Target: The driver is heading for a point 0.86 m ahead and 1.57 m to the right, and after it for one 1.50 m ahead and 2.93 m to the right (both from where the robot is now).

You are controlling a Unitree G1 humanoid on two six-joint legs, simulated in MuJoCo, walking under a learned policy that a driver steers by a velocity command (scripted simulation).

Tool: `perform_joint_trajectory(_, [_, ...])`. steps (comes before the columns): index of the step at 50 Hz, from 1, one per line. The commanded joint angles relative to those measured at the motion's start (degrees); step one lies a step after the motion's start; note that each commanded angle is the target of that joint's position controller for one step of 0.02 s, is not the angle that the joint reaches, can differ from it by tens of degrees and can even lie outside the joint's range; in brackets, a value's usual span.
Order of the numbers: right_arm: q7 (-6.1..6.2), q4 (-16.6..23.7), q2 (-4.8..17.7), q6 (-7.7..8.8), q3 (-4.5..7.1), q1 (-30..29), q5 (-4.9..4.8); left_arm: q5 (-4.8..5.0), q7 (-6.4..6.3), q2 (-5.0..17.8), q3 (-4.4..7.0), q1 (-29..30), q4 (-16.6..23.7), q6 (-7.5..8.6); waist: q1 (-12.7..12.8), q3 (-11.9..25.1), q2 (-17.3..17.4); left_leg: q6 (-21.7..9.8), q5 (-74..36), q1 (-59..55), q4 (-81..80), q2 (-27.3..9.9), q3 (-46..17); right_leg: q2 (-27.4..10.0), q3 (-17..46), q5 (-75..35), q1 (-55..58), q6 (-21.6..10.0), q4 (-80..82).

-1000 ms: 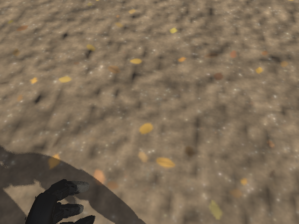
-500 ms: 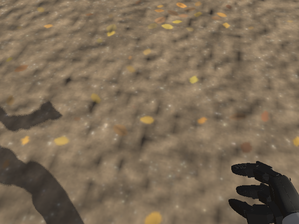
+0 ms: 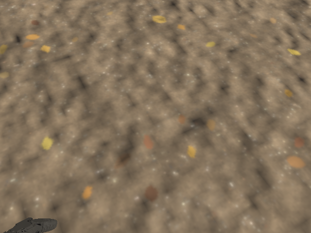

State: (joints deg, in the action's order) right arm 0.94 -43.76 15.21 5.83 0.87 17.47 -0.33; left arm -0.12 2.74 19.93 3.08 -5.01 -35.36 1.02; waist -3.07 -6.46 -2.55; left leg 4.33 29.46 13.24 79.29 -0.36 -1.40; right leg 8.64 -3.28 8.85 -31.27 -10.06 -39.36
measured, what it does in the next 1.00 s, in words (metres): walks ahead, turning right: left foot, then right foot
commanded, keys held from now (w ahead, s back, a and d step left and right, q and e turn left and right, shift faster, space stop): e+shift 0.38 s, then shift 0.50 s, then e+shift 0.12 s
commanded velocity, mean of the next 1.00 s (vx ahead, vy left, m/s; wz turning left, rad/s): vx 0.09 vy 0.00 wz -0.62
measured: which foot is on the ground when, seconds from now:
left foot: up 0.00-0.32, down 0.34-0.72, up 0.74-1.00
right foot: down 0.00-0.32, up 0.34-0.70, down 0.72-1.00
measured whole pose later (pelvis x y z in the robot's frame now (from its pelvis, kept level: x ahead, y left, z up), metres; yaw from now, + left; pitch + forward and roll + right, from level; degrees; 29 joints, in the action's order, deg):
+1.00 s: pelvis +0.19 +0.08 +0.04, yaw -37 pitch +1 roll +0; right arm 1.6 -41.2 15.8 -1.0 3.5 8.7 -0.5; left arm 0.7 -0.8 13.7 2.0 -10.1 -40.0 -1.7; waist 0.8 -1.0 0.9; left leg 4.3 24.5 17.3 38.3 -0.1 -2.5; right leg 2.9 4.5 16.1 -15.9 -1.9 -31.2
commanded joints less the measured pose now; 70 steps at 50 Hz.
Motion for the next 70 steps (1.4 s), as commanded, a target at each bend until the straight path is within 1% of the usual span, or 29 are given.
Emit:
perform_joint_trajectory(1, [1.02,8.58,12.45,1.15,2.83,-1.28,0.42,1.69,-0.91,9.55,3.64,-4.31,6.02,1.57,2.75,17.38,10.95,0.05,-1.88,29.37,4.45,-1.26,-7.78,-20.33,38.24,-21.07,36.59,-13.04,19.55])
perform_joint_trajectory(4, [1.65,8.78,11.73,-1.10,3.52,-1.34,1.20,0.92,-1.86,7.82,3.58,-1.47,5.55,1.40,-0.45,11.04,7.99,1.98,-3.04,21.28,-6.91,-2.80,-7.08,-15.31,28.76,-34.69,17.47,-10.61,20.20])
perform_joint_trajectory(7, [1.75,11.05,6.50,-1.37,2.33,-6.84,1.75,1.49,-4.00,7.94,4.01,-1.91,4.30,-0.34,0.27,13.02,5.49,2.93,-11.69,16.31,-23.56,1.08,-4.38,-8.63,23.32,-39.32,10.85,-6.48,16.55])
perform_joint_trajectory(10, [1.02,11.85,5.80,-1.84,2.27,-11.26,0.97,2.46,-5.53,7.66,4.35,-1.58,4.30,-2.98,1.91,16.74,0.63,2.61,-23.47,9.60,-36.54,5.36,-3.97,-5.10,23.23,-29.23,9.71,-0.85,13.65])
perform_joint_trajectory(14, [0.46,12.37,8.01,-1.99,3.68,-13.66,0.19,1.86,-5.71,4.81,3.78,-1.90,4.79,-3.65,2.40,14.02,-5.28,2.05,-25.94,5.90,-48.98,5.19,-8.76,-5.77,31.92,-11.55,12.74,1.94,9.82])
perform_joint_trajectory(16, [0.45,11.23,8.93,-1.38,4.53,-10.50,0.56,1.82,-5.22,1.85,2.95,-2.37,5.17,-3.37,1.04,14.54,-2.54,-1.51,-35.52,-3.88,-58.70,-0.85,-10.24,-2.56,30.02,6.02,10.87,5.10,-1.09])
perform_joint_trajectory(17, [0.99,12.27,10.64,-1.87,4.65,-10.08,1.51,0.86,-4.88,-2.68,1.68,-8.35,4.54,-3.29,4.13,18.17,7.65,-7.46,-47.91,-15.34,-55.53,-14.43,-21.20,2.64,21.88,28.76,2.23,7.84,-15.83])
perform_joint_trajectory(18, [1.05,12.16,11.50,-2.67,4.80,-8.21,3.58,1.86,-4.06,1.84,2.47,-13.01,6.21,-2.98,7.20,21.90,18.21,-17.63,-44.94,-17.20,-58.92,-25.59,-37.93,2.13,17.10,32.30,-4.95,10.37,-24.77])
perform_joint_trajectory(19, [1.31,13.39,9.87,-3.04,5.16,-11.20,2.71,1.90,-3.69,7.33,3.88,-12.58,4.82,-2.97,6.26,18.90,16.87,-20.08,-34.51,-13.72,-59.87,-24.75,-38.84,-3.31,14.24,27.25,-7.12,13.10,-31.80])
perform_joint_trajectory(20, [1.54,14.02,6.64,-3.54,4.26,-12.56,2.46,2.04,-3.91,9.68,4.61,-9.35,3.76,-3.64,4.28,15.01,11.59,-17.81,-26.51,-9.33,-59.60,-19.36,-30.06,-5.09,12.98,22.12,-7.46,14.20,-34.63])
perform_joint_trajectory(21, [1.68,14.35,6.01,-4.36,3.81,-13.44,2.27,1.71,-4.49,8.81,4.61,-8.35,2.99,-4.51,4.33,13.38,7.71,-15.36,-22.29,-5.40,-59.96,-15.53,-24.35,-5.86,11.64,18.81,-6.04,14.88,-37.11])
perform_joint_trajectory(23, [1.85,13.93,7.38,-5.15,3.83,-15.11,2.15,1.32,-4.82,5.60,3.53,-7.77,3.54,-4.83,4.67,10.01,7.08,-14.81,-25.31,2.38,-61.78,-11.74,-16.90,-6.32,8.31,15.61,-3.00,14.96,-37.15])
perform_joint_trajectory(26, [1.50,12.27,7.15,-5.74,4.01,-12.90,2.09,1.14,-4.90,1.88,2.05,-7.11,3.54,-4.01,3.52,12.34,9.54,-16.04,-28.82,0.09,-62.01,-9.84,-11.23,-6.58,5.73,15.83,0.54,14.81,-27.03])
perform_joint_trajectory(32, [0.57,9.59,9.04,-6.44,4.83,-10.83,0.31,0.65,-3.69,2.06,1.36,-6.50,2.08,-3.74,1.77,13.30,14.05,-17.65,-20.48,-1.28,-62.47,-13.24,-12.19,-8.06,4.14,15.02,11.14,12.03,-4.63])
perform_joint_trajectory(35, [0.64,7.28,8.80,-6.87,4.55,-8.15,-1.10,0.26,-2.75,1.25,1.37,-10.71,-0.57,-3.72,3.83,11.85,12.90,-13.80,-17.63,4.36,-59.63,-11.34,-9.66,-6.42,1.99,5.83,22.05,7.70,13.84])
perform_joint_trajectory(36, [0.38,6.31,7.05,-6.56,4.02,-5.93,-0.87,-0.39,-2.70,2.71,1.45,-11.01,-0.26,-3.63,3.58,11.83,8.42,-9.64,-14.77,9.59,-54.97,-8.99,-6.52,-10.81,8.13,3.26,27.35,5.23,17.19])
perform_joint_trajectory(37, [-0.24,8.02,2.68,-5.67,2.77,-5.59,1.31,-1.21,-3.04,7.89,2.42,-9.61,0.21,-3.77,1.02,12.15,-7.71,-4.07,-6.18,17.14,-44.33,-1.31,2.93,-23.52,23.23,-2.07,28.57,-0.39,18.99])
perform_joint_trajectory(38, [0.18,9.32,5.65,-5.19,3.57,-11.55,1.24,-2.75,-2.94,5.92,2.01,-7.83,0.88,-3.10,4.99,9.81,-9.55,-2.55,0.35,15.40,-39.19,-1.28,0.36,-28.37,27.64,0.04,17.41,-5.99,23.27])
perform_joint_trajectory(40, [0.35,7.50,6.50,-5.69,4.26,-10.60,0.78,-2.48,-3.23,2.07,0.72,-2.15,0.74,-1.27,2.58,7.26,-6.48,-1.55,-4.22,12.88,-32.87,-1.96,-1.07,-22.45,21.06,0.64,15.31,-2.90,22.76])
perform_joint_trajectory(44, [0.36,5.37,4.07,-6.38,3.56,-7.46,0.76,-0.85,-3.24,-0.19,-0.13,-1.51,-1.05,-0.53,2.03,8.77,-5.41,0.49,-6.24,8.74,-34.18,-2.41,-0.46,-18.53,15.17,-18.50,18.56,-1.14,17.44])
perform_joint_trajectory(48, [0.98,7.62,5.38,-5.90,3.80,-11.86,-0.41,0.99,-3.81,6.66,2.62,-5.74,-1.52,-2.23,4.95,8.40,-6.25,0.41,-3.48,12.53,-40.63,1.23,-0.05,-20.49,25.19,-25.53,26.18,-4.41,14.81])
perform_joint_trajectory(52, [0.39,5.93,5.44,-4.92,4.08,-6.85,-0.32,2.49,-5.09,6.30,3.41,-1.24,0.23,-3.40,1.19,11.48,-5.68,-1.97,-14.59,3.17,-54.72,2.61,-0.98,-18.02,29.03,-24.23,24.56,-1.80,12.59])
perform_joint_trajectory(53, [0.30,5.06,7.31,-4.82,4.77,-3.94,0.17,2.68,-5.45,5.02,3.27,-0.07,1.15,-3.60,0.13,13.30,-3.36,-3.32,-23.32,-5.67,-57.80,-0.62,-2.03,-15.44,26.79,-17.05,18.32,1.30,9.96])
perform_joint_trajectory(54, [0.45,4.65,13.07,-5.34,6.38,-3.25,1.58,2.67,-5.40,2.01,2.83,-0.23,2.86,-3.42,1.81,13.41,9.46,-8.55,-34.66,-13.08,-56.78,-10.25,-9.95,-9.13,18.27,-2.99,6.03,6.00,1.62])
perform_joint_trajectory(55, [0.39,5.20,12.99,-5.76,6.67,-3.87,2.44,2.28,-5.11,2.46,3.15,-2.05,2.46,-3.11,1.12,12.22,19.75,-17.20,-46.36,-15.07,-60.24,-20.82,-20.29,-2.58,10.45,22.96,-3.56,9.91,-8.10])
perform_joint_trajectory(56, [0.71,7.05,9.65,-5.66,5.49,-6.40,2.86,1.47,-4.72,6.32,4.73,-4.10,1.28,-2.93,1.68,12.15,14.43,-20.26,-49.90,-13.46,-60.29,-24.31,-19.68,-6.05,11.14,27.46,-4.71,12.23,-21.73])
perform_joint_trajectory(59, [1.62,9.24,6.25,-5.41,4.60,-14.78,1.29,1.94,-4.58,4.85,5.31,-6.94,-0.84,-4.70,4.90,8.12,9.12,-15.16,-41.23,-9.51,-59.88,-16.55,-6.37,-9.39,9.28,16.90,-6.99,15.08,-29.95])
perform_joint_trajectory(64, [2.41,8.26,8.22,-6.42,5.40,-11.36,1.81,1.98,-3.14,1.60,3.83,-1.48,3.93,-4.82,0.97,7.79,10.78,-16.67,-36.60,-11.25,-62.00,-16.26,1.45,-12.81,3.80,10.94,-6.37,16.99,-19.67])
perform_joint_trajectory(70, [0.24,7.74,11.94,-6.07,7.15,-12.62,-0.02,1.72,-1.44,2.49,4.10,-2.37,6.11,-5.47,1.79,9.24,11.21,-14.90,-38.77,-9.17,-59.37,-19.30,7.54,-13.18,-1.47,11.00,4.64,13.17,-5.85])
